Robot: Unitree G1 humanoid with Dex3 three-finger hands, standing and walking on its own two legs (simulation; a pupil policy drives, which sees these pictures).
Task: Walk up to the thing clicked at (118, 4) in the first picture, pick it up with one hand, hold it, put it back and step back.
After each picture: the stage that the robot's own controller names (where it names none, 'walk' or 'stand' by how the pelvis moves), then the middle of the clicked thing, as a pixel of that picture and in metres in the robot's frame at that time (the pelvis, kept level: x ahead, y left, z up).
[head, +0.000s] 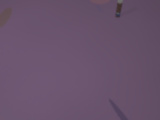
stand; (118, 8) +2.12 -0.45 -0.66
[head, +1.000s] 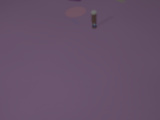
walk; (94, 19) +1.99 +0.03 -0.62
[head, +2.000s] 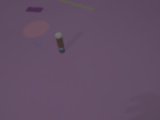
walk; (60, 43) +1.32 +0.36 -0.64
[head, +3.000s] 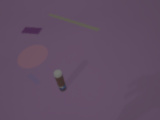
walk; (60, 81) +0.84 +0.33 -0.65
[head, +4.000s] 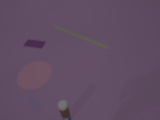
walk; (64, 111) +0.57 +0.25 -0.65
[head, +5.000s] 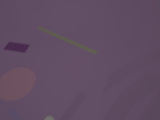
stand; out of the picture +0.43 +0.26 -0.64
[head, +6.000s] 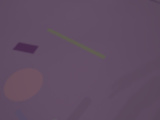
stand; out of the picture +0.42 +0.22 -0.65
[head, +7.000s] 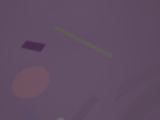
stand; out of the picture +0.43 +0.20 -0.66
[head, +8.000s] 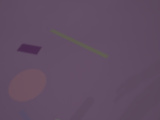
stand; out of the picture +0.43 +0.23 -0.66
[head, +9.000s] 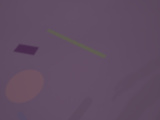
stand; out of the picture +0.42 +0.24 -0.66
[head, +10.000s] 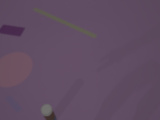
go down; (49, 115) +0.43 +0.25 -0.63
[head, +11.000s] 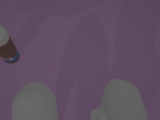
go down; (5, 47) +0.47 +0.30 -0.23
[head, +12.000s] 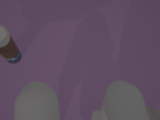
close in; (6, 47) +0.47 +0.31 -0.23
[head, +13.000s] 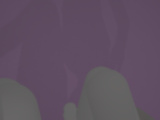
close in; out of the picture +0.44 +0.35 -0.16
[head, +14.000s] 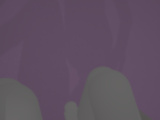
lift; out of the picture +0.43 +0.32 -0.16
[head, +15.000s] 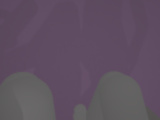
lift; out of the picture +0.32 +0.32 -0.16
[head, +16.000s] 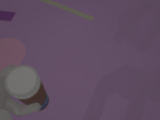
lift; (32, 93) +0.31 +0.18 +0.04
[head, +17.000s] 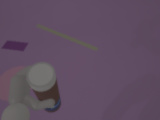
hold; (47, 91) +0.32 +0.15 +0.05
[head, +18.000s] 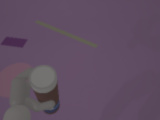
hold; (47, 93) +0.32 +0.15 +0.03
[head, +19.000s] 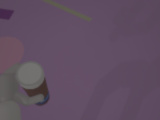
crouch; (36, 87) +0.35 +0.18 -0.03
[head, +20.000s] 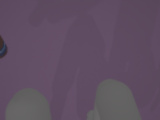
lower; out of the picture +0.48 +0.27 -0.06
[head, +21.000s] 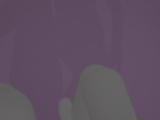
lower; out of the picture +0.44 +0.32 -0.16
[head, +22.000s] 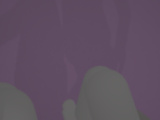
lower; out of the picture +0.43 +0.31 -0.16
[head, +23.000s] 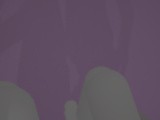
lower; out of the picture +0.41 +0.31 -0.16
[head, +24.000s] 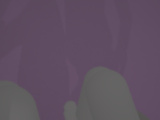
lower; out of the picture +0.41 +0.30 -0.16
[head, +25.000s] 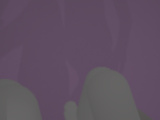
open; out of the picture +0.41 +0.30 -0.16
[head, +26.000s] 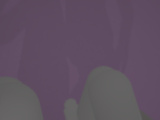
rise; out of the picture +0.41 +0.30 -0.16
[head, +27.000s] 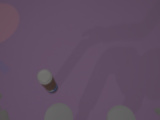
walk; (48, 82) +0.44 +0.23 -0.41
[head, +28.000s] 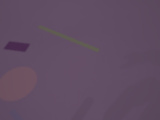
stand; out of the picture +0.38 +0.19 -0.60
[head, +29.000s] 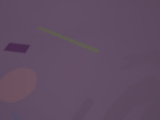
stand; out of the picture +0.38 +0.20 -0.60
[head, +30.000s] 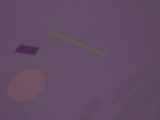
stand; out of the picture +0.40 +0.18 -0.65
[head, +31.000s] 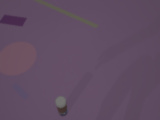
walk; (62, 106) +0.45 +0.15 -0.64
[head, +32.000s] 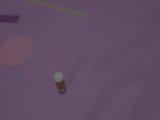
walk; (60, 83) +0.65 +0.24 -0.62
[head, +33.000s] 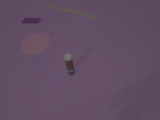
stand; (69, 64) +0.99 +0.27 -0.64
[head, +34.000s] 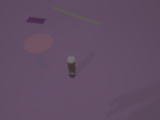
stand; (71, 67) +1.01 +0.18 -0.65
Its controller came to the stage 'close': yes
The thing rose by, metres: 0.67
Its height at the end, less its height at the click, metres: +0.00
